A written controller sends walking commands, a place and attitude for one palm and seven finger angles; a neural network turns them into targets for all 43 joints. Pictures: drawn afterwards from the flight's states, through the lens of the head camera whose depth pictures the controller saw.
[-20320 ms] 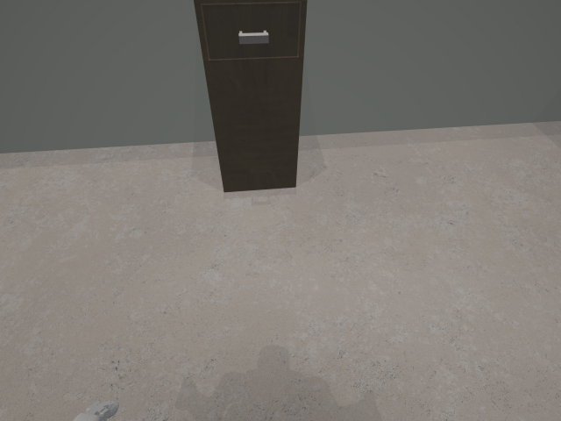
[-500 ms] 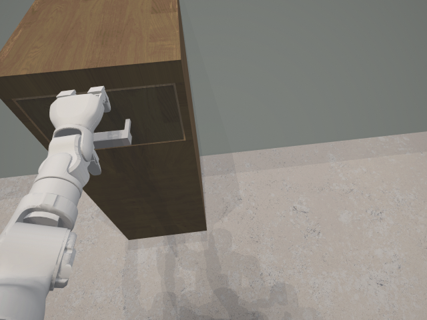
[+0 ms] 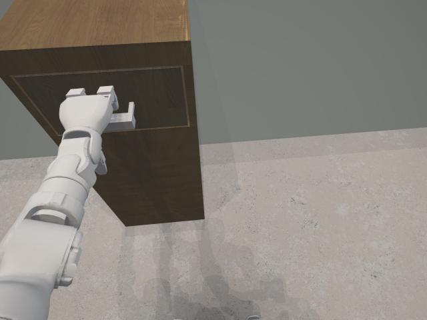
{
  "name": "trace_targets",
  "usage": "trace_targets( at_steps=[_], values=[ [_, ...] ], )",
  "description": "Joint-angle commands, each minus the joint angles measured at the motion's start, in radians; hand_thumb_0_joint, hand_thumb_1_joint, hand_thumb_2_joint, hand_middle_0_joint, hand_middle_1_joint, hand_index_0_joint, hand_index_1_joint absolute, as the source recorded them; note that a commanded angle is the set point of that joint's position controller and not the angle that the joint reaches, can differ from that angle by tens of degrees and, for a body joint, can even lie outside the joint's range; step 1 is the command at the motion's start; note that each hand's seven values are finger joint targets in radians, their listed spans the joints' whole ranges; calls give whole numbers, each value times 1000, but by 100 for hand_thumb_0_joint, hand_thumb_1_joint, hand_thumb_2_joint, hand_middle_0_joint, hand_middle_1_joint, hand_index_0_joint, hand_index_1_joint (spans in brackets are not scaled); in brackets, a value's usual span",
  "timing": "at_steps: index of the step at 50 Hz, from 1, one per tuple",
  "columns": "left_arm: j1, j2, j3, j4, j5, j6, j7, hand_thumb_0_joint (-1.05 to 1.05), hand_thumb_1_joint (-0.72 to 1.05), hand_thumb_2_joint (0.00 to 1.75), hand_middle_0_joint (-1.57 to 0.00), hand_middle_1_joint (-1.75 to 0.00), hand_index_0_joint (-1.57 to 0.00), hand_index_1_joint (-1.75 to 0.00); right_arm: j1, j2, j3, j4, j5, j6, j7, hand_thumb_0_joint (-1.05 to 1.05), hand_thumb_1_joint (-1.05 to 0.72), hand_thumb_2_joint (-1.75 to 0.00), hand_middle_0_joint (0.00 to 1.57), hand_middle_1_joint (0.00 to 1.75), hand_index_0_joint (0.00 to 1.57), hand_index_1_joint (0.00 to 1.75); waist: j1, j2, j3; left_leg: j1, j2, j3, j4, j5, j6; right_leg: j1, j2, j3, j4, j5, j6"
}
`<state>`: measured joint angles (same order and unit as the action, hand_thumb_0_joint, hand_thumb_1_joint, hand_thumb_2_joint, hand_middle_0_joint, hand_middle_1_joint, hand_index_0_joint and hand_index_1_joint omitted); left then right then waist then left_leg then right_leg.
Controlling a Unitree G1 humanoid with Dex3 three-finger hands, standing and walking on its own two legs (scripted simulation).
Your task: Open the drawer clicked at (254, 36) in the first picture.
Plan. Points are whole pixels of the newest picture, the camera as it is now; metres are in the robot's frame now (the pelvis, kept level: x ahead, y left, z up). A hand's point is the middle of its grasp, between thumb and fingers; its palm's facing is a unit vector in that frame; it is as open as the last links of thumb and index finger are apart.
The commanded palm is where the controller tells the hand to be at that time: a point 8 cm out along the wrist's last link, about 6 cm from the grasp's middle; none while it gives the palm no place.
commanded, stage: lower the fingers behind the handle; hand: left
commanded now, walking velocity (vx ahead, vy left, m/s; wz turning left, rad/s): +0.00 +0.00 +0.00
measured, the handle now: (111, 114) +0.54 +0.22 +0.04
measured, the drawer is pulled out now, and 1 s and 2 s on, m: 0.00 0.00 0.00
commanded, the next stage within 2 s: lift the fingers back up to retry in 1.04 s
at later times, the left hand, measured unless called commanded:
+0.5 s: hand (108, 132) +0.49 +0.21 +0.04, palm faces -0.02 +0.01 -1.00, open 13.8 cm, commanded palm +0.46 +0.22 +0.08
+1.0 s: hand (108, 132) +0.49 +0.21 +0.04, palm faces -0.03 +0.04 -1.00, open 13.9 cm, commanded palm +0.46 +0.22 +0.07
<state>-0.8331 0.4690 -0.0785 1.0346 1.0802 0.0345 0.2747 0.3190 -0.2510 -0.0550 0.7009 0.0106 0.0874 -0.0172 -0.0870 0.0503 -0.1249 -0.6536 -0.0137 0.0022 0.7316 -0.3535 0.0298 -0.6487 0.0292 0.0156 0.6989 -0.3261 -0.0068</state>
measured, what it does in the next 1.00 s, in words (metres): stands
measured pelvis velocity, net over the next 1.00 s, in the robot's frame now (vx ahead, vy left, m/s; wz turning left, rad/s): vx -0.01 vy -0.01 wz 0.00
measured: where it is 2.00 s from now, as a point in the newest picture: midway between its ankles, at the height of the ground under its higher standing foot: outside the picture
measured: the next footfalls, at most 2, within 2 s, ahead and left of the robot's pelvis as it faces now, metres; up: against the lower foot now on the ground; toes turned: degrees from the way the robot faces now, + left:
none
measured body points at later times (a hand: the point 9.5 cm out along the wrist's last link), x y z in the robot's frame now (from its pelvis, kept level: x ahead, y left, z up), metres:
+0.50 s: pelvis +0.00 +0.00 -0.01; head +0.08 -0.01 +0.44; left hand +0.48 +0.21 +0.10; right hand +0.01 -0.28 -0.14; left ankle -0.01 +0.10 -0.71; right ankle +0.00 -0.12 -0.71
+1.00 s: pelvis -0.01 -0.01 -0.01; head +0.08 -0.01 +0.43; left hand +0.48 +0.21 +0.09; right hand +0.00 -0.28 -0.14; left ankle -0.01 +0.10 -0.71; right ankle +0.00 -0.12 -0.71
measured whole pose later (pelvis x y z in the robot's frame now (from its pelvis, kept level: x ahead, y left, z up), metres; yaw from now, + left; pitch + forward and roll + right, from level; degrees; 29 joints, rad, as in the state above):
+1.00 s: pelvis -0.01 -0.01 -0.01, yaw +0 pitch +19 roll -1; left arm -0.91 0.51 -0.08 1.11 1.09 0.01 0.30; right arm 0.36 -0.26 -0.03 0.68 0.02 0.08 -0.04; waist -0.12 0.05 -0.14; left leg -0.79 0.00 -0.01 0.83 -0.37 0.02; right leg -0.79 0.04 0.01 0.80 -0.34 -0.02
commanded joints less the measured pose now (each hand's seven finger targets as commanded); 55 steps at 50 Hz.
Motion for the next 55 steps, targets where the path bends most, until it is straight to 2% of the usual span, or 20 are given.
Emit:
trace_targets(
  at_steps=[1,4,6,7,10,13,15,16,19,21,22,24,29,32,37,40,42,50,51,55],
  values=[
    [-466,233,62,-191,-14,-21,0,0,-50,30,-30,-120,-30,-120,113,-165,-54,-68,-2,-25,-29,0,-90,-90,20,30,20,30,-31,-28,-400,278,0,1,-57,362,17,169,29,-30,-73,285,-27],
    [-424,291,116,-207,-7,-69,-5,0,-50,30,-30,-120,-30,-120,110,-162,-47,-81,-8,-24,-40,0,-90,-90,20,30,20,30,-6,-20,-397,237,-7,2,-56,366,18,202,27,-24,-65,302,-31],
    [-381,230,70,-148,3,-75,4,0,-50,30,-30,-120,-30,-120,115,-153,-43,-75,-3,-27,-38,0,-90,-90,20,30,20,30,-17,-17,-317,201,-4,4,-56,326,15,143,30,-33,-63,262,-31],
    [-364,238,82,-126,9,-75,13,0,-50,30,-30,-120,-30,-120,119,-156,-42,-73,-2,-30,-34,0,-90,-90,20,30,20,30,-12,-29,-280,179,-1,1,-60,308,14,118,32,-38,-62,235,-33],
    [-395,284,112,-140,18,-76,42,0,-50,30,-30,-120,-30,-120,128,-160,-43,-79,-5,-35,-31,0,-90,-90,20,30,20,30,-9,-18,-333,158,-5,10,-49,286,15,137,31,-27,-50,231,-31],
    [-390,241,87,-148,29,-68,69,0,-50,30,-30,-120,-30,-120,140,-154,-53,-72,-8,-41,-23,0,-90,-90,20,30,20,30,-14,21,-386,190,-4,14,-25,341,12,118,34,-29,-31,268,-34],
    [-405,210,61,-126,24,-52,72,0,-50,30,-30,-120,-30,-120,153,-158,-55,-60,-9,-42,-18,0,-90,-90,20,30,20,30,-33,1,-381,188,2,9,-18,338,11,97,35,-34,-31,262,-30],
    [-416,243,90,-134,23,-49,76,0,-50,30,-30,-120,-30,-120,157,-163,-59,-54,-8,-41,-18,0,-90,-90,20,30,20,30,-30,-9,-391,189,4,6,-15,338,11,97,36,-31,-29,263,-30],
    [-400,227,82,-100,8,-22,74,0,-50,30,-30,-120,-30,-120,160,-163,-58,-51,-10,-36,-18,0,-90,-90,20,30,20,30,-32,-32,-413,174,-2,14,-12,347,15,138,34,-27,-32,299,-28],
    [-391,235,78,-66,2,-8,66,0,-50,30,-30,-120,-30,-120,160,-167,-52,-49,-6,-33,-20,0,-90,-90,20,30,20,30,-37,-48,-369,143,-4,19,-16,315,17,135,32,-25,-36,296,-23],
    [-372,263,99,-60,6,-6,61,0,-50,30,-30,-120,-30,-120,156,-168,-50,-52,-5,-32,-21,0,-90,-90,20,30,20,30,-24,-43,-370,127,-6,20,-19,305,16,146,29,-23,-34,288,-23],
    [-355,228,71,-43,4,0,49,0,-50,30,-30,-120,-30,-120,152,-166,-48,-58,-4,-28,-22,0,-90,-90,20,30,20,30,-29,-47,-353,123,-8,24,-20,296,19,148,30,-21,-44,292,-25],
    [-307,252,74,-7,7,-10,24,0,-50,30,-30,-120,-30,-120,145,-170,-39,-73,1,-25,-32,0,-90,-90,20,30,20,30,-30,-79,-298,66,-11,31,-18,234,21,143,25,-11,-50,262,-20],
    [-310,212,26,22,17,-13,16,0,-50,30,-30,-120,-30,-120,150,-171,-33,-81,5,-26,-34,0,-90,-90,20,30,20,30,-47,-79,-242,40,-11,25,-13,186,20,75,26,-20,-43,201,-18],
    [-345,255,52,2,20,-14,17,0,-50,30,-30,-120,-30,-120,162,-171,-34,-84,2,-26,-38,0,-90,-90,20,30,20,30,-46,-65,-319,45,-11,25,5,187,21,84,24,-16,-24,199,-18],
    [-381,213,20,1,12,-14,16,0,-50,30,-30,-120,-30,-120,167,-168,-36,-81,3,-28,-36,0,-90,-90,20,30,20,30,-64,-49,-310,54,-8,22,10,176,21,53,25,-18,-26,182,-16],
    [-372,252,43,20,14,-5,16,0,-50,30,-30,-120,-30,-120,168,-171,-32,-79,4,-26,-39,0,-90,-90,20,30,20,30,-57,-56,-310,31,-10,23,13,158,22,58,24,-16,-24,170,-15],
    [-390,223,26,5,-2,-12,8,0,-50,30,-30,-120,-30,-120,175,-167,-32,-79,4,-27,-38,0,-90,-90,20,30,20,30,-65,-49,-333,43,-9,21,18,168,24,65,26,-14,-25,181,-14],
    [-372,261,58,13,1,-13,8,0,-50,30,-30,-120,-30,-120,173,-171,-31,-78,5,-25,-41,0,-90,-90,20,30,20,30,-55,-74,-318,25,-8,18,15,149,23,67,25,-15,-25,166,-13],
    [-379,236,37,-12,-1,-28,4,0,-50,30,-30,-120,-30,-120,174,-166,-31,-84,4,-28,-40,0,-90,-90,20,30,20,30,-48,-39,-336,39,-8,20,10,165,22,73,25,-17,-20,171,-17]
  ],
)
